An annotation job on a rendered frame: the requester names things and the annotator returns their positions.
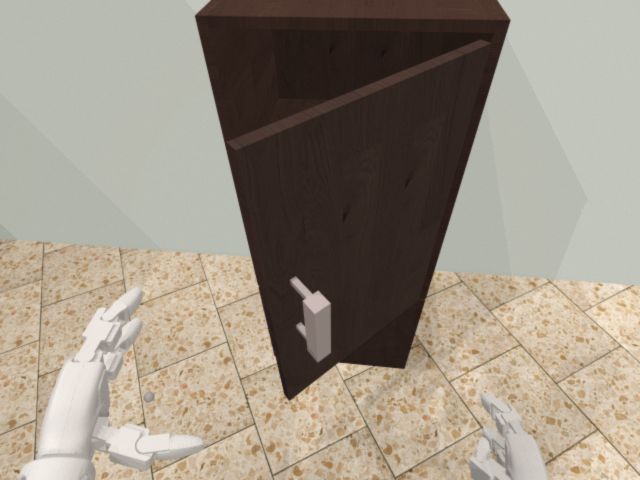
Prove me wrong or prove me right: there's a handle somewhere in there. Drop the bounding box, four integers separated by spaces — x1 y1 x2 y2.
290 276 331 363

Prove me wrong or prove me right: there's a right robot hand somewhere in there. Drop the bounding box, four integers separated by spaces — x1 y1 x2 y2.
470 392 549 480

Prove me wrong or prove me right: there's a left robot hand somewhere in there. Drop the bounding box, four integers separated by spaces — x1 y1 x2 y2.
37 287 205 471

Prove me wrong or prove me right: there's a cupboard door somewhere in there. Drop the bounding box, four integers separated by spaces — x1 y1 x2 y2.
226 40 492 401

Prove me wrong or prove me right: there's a left robot forearm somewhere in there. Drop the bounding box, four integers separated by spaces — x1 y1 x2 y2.
17 454 96 480

